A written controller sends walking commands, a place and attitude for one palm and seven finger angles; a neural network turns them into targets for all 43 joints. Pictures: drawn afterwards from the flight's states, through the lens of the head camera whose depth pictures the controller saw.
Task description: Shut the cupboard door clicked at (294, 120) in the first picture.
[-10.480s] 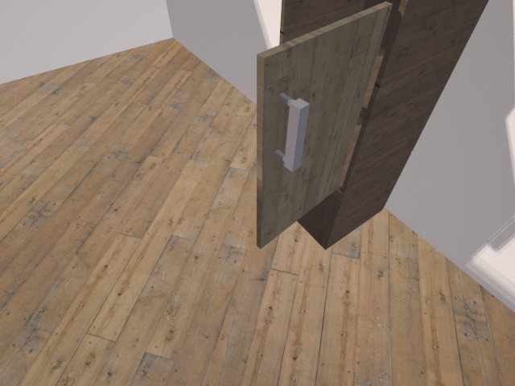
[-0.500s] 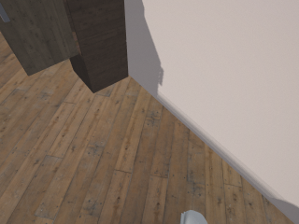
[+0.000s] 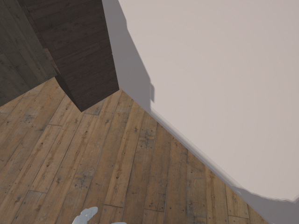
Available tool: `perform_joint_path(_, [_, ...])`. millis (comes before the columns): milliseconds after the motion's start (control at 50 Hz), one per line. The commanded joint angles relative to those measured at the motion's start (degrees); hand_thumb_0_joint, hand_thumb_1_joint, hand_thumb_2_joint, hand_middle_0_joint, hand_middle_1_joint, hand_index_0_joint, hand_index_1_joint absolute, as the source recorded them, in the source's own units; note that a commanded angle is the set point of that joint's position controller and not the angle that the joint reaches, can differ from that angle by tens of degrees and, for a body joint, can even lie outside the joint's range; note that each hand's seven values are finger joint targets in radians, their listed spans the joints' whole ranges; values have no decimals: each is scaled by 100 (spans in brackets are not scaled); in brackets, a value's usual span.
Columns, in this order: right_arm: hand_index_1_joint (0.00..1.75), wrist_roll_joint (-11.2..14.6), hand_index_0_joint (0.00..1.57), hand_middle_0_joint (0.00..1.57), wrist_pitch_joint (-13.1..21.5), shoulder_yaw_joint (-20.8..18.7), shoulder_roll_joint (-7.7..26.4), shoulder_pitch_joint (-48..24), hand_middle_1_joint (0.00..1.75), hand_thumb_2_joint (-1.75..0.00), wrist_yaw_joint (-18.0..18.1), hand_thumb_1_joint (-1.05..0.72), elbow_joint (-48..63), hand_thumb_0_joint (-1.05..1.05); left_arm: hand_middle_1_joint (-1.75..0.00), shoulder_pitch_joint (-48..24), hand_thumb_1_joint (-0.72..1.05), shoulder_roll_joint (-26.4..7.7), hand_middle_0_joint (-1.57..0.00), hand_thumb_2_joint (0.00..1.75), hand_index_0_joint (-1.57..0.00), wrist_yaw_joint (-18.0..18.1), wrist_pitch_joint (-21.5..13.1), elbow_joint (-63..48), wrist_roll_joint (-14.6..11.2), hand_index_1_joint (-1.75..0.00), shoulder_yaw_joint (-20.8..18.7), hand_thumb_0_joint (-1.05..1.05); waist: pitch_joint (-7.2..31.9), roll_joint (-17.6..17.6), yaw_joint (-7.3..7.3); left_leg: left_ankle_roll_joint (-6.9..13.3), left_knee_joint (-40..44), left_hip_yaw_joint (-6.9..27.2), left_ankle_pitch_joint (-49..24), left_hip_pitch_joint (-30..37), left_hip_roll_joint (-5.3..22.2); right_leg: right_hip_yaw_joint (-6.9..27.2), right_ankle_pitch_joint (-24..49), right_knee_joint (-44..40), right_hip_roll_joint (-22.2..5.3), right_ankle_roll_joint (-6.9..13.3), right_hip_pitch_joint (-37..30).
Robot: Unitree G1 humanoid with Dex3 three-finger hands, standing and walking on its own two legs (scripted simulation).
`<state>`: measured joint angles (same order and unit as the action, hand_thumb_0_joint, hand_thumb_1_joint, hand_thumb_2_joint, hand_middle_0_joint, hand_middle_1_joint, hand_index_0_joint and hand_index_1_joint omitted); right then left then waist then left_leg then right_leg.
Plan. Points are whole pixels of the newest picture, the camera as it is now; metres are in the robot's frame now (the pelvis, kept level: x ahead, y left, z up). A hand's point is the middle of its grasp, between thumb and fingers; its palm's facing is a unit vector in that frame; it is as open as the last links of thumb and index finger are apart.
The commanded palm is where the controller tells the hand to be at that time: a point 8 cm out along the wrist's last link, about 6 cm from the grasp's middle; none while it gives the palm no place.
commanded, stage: walk to a spot facing it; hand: left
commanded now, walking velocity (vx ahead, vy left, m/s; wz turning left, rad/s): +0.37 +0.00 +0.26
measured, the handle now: out of the picture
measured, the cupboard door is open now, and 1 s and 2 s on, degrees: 96 96 96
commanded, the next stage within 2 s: turn to face it in 0.50 s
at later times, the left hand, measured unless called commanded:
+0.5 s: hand (81, 215) +0.17 +0.22 -0.18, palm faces +0.18 -0.98 -0.13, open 7.4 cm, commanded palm none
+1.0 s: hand (94, 125) +0.49 +0.23 -0.15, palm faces +0.19 -0.96 -0.20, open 7.4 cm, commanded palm none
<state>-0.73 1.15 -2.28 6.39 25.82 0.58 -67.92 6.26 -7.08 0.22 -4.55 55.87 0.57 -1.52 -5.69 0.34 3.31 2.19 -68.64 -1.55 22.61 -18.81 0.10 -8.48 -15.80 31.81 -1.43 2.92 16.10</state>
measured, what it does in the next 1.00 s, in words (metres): walks ahead: left foot, then right foot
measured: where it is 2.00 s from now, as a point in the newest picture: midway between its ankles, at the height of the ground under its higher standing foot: (142, 180)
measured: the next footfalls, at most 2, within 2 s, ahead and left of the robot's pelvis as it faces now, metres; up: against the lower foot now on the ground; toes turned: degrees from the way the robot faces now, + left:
left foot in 0.36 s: +0.31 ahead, +0.14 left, +0.00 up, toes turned +12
right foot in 0.82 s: +0.48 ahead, -0.05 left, +0.00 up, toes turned +1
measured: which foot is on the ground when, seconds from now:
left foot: up 0.00-0.34, down 0.36-0.84, up 0.86-1.00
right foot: down 0.00-0.36, up 0.38-0.80, down 0.82-1.00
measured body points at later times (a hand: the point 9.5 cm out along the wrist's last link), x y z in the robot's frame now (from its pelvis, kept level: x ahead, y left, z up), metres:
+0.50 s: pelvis +0.24 +0.07 +0.00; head +0.28 +0.09 +0.44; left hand +0.16 +0.27 -0.17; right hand +0.38 -0.16 -0.14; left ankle +0.27 +0.13 -0.73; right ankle +0.15 -0.08 -0.63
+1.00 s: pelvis +0.40 +0.04 +0.00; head +0.45 +0.04 +0.45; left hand +0.48 +0.28 -0.14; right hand +0.41 -0.19 -0.16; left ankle +0.33 +0.15 -0.64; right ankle +0.44 -0.05 -0.73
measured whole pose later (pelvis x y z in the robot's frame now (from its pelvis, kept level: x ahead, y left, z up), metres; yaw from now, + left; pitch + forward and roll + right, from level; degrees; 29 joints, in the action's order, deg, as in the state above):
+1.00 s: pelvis +0.40 +0.04 +0.00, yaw +13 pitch +0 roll +1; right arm -0.8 -2.7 -3.2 9.7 16.3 0.0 -63.0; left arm 5.5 -7.6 1.7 -2.1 54.4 0.7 -1.1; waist -6.2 0.9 3.6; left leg -2.5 -68.0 -2.3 26.3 -26.8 1.5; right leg -11.4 -15.7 31.8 -5.2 1.5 15.5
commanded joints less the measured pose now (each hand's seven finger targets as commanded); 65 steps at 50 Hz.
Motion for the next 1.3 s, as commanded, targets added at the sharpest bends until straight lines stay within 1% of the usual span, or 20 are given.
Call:
perform_joint_path(0, [30, -68, 20, 20, 12, -98, 145, -83, 30, -90, -77, -90, 545, 0, -30, 1216, 90, -434, -20, 90, -20, 70, -89, 335, 50, -30, -113, 0, 205, -784, -207, -159, 116, 202, -802, -1285, 604, 896, 1495, -1978, -1480, 365, -560])
perform_joint_path(220, [30, -51, 20, 20, 87, -48, 403, -2207, 30, -90, -302, -90, 1291, 0, -30, 1688, 90, -900, -20, 90, -20, 72, -131, 729, 73, -30, -103, 0, -169, -855, -466, -119, 2900, -468, -1197, -1300, 331, 230, 3071, -1833, -1564, 360, -1582])
perform_joint_path(300, [30, -106, 20, 20, 152, -148, 845, -960, 30, -90, -189, -90, 933, 0, -30, 1530, 90, -1149, -20, 90, -20, 65, -73, 757, 34, -30, -148, 0, 488, -574, 287, 162, 3810, -802, -1213, 1108, -195, -202, 4331, 207, -1422, 131, -1048])
perform_joint_path(320, [30, -163, 20, 20, 160, -271, 1366, -109, 30, -90, -114, -90, 778, 0, -30, 1554, 90, -999, -20, 90, -20, 23, -39, 586, 6, -30, -153, 0, 1113, 177, 630, 449, 3972, 208, -1244, 2532, 619, -309, 2858, 1674, -1067, -83, -8])
perform_joint_path(340, [30, -197, 20, 20, 172, -431, 2013, 420, 30, -90, -38, -90, 688, 0, -30, 1761, 90, -645, -20, 90, -20, -50, -46, 419, -47, -30, -100, 0, 1652, 1513, 614, 1156, 4566, 2640, -1842, 3544, 2192, -267, -1179, 3673, -167, -282, 1470])
perform_joint_path(360, [30, -75, 20, 20, 133, -405, 2021, 245, 30, -90, 2, -90, 726, 0, -30, 1441, 90, -797, -20, 90, -20, 22, -33, 281, -6, -30, -119, 0, 1761, 1067, 486, 1261, 5035, 2950, -1661, 3098, 2473, 543, -1581, 4464, -213, -154, 1724])
perform_joint_path(420, [30, -70, 20, 20, 260, -202, 1266, -892, 30, -90, 74, -90, 1088, 0, -30, 1194, 90, -580, -20, 90, -20, -47, 91, 387, 77, -30, -143, 0, 476, 275, -82, 892, 5438, 1597, -1446, 1170, 1976, 946, -417, 4565, -724, -242, 1874])
perform_joint_path(520, [30, -22, 20, 20, 398, -69, 919, -787, 30, -90, 87, -90, 943, 0, -30, 1530, 90, -302, -20, 90, -20, -62, 319, 492, 99, -30, -138, 0, 530, 339, -435, 720, 5584, 263, -3264, 1049, 1528, 834, 166, 3556, -669, -399, 1597])
perform_joint_path(760, [30, -48, 20, 20, 105, -86, 1106, -369, 30, -90, 138, -90, 601, 0, -30, 407, 90, -660, -20, 90, -20, -6, 329, -32, 29, -30, -102, 0, 333, 583, -344, 506, 4279, 416, -5080, 1170, 1200, 237, 410, 365, -123, -385, 167])
perform_joint_path(800, [30, 28, 20, 20, 71, -115, 1030, -538, 30, -90, 110, -90, 710, 0, -30, 1143, 90, -1098, -20, 90, -20, 44, 233, 78, 32, -30, -235, 0, 786, -74, -723, 103, 3049, 265, -3783, 196, 728, 682, 2723, -297, -654, -274, -1618])
perform_joint_path(820, [30, 73, 20, 20, 76, -123, 788, -416, 30, -90, 64, -90, 806, 0, -30, 1775, 90, -1543, -20, 90, -20, 109, 175, 231, 74, -30, -343, 0, 1315, -1220, -894, -246, 1521, -287, -543, -984, -65, 1928, 5000, -320, -2193, 376, -2860])
perform_joint_path(840, [30, 75, 20, 20, 16, -133, 832, -400, 30, -90, 74, -90, 871, 0, -30, 1929, 90, -1683, -20, 90, -20, 130, 154, 240, -14, -30, -358, 0, 1784, -2002, -903, -349, 205, -61, 1525, -1131, -145, 2356, 5925, -648, -2878, 922, -2879])
perform_joint_path(900, [30, 31, 20, 20, -211, -186, 720, -1025, 30, -90, -19, -90, 954, 0, -30, 819, 90, -1165, -20, 90, -20, 218, 270, -208, -2, -30, -267, 0, 957, -722, -527, -430, -457, 237, 604, -1278, 356, 1161, 3830, -943, -2209, 573, -1296])
perform_joint_path(980, [30, -29, 20, 20, -413, -189, 602, -869, 30, -90, -125, -90, 962, 0, -30, 403, 90, -994, -20, 90, -20, 211, 234, -361, 48, -30, -235, 0, 720, -963, -160, -580, 96, -60, -10, -1046, 399, 187, 2724, -1287, -1884, 263, -477])
perform_joint_path(1120, [30, -27, 20, 20, -362, -182, 684, -1818, 30, -90, -224, -90, 1579, 0, -30, 608, 90, -1354, -20, 90, -20, 165, 349, -413, 136, -30, -422, 0, 439, -1064, -450, -501, 2132, -558, 157, -706, 286, -188, 2347, -871, -2161, 275, -659])
perform_joint_path(1180, [30, -61, 20, 20, -318, -233, 1003, -1632, 30, -90, -228, -90, 1718, 0, -30, 592, 90, -1555, -20, 90, -20, 104, 391, -484, 92, -30, -475, 0, 684, -820, -236, -398, 3446, -745, -664, 295, 93, -475, 2273, 34, -2037, -44, -470])
perform_joint_path(1200, [30, -75, 20, 20, -276, -316, 1340, -1294, 30, -90, -231, -90, 1710, 0, -30, 543, 90, -1466, -20, 90, -20, 74, 423, -539, 65, -30, -468, 0, 937, -50, 16, -239, 4118, -288, -1566, 1115, 343, -565, 1728, 1027, -1836, -292, 59])
perform_joint_path(1220, [30, -131, 20, 20, -205, -505, 2125, -821, 30, -90, -191, -90, 1712, 0, -30, 394, 90, -1073, -20, 90, -20, 18, 449, -838, 2, -30, -383, 0, 1161, 1843, 287, 652, 4625, 2161, -3894, 1827, 2036, -583, -1732, 2654, -857, -762, 1578])
perform_joint_path(1240, [30, -76, 20, 20, -233, -511, 2382, -579, 30, -90, -108, -90, 1622, 0, -30, 14, 90, -1072, -20, 90, -20, 88, 537, -1062, 70, -30, -284, 0, 1345, 1589, 356, 1103, 4775, 2708, -4304, 1721, 2542, 374, -2513, 3460, -608, -702, 1835])
perform_joint_path(1280, [30, -53, 20, 20, -232, -463, 2140, -1131, 30, -90, 19, -90, 1789, 0, -30, -58, 90, -1070, -20, 90, -20, 134, 590, -937, 62, -30, -321, 0, 1138, 1272, 110, 918, 4846, 2232, -3186, 1396, 2069, 925, -1607, 4018, -628, -694, 2168])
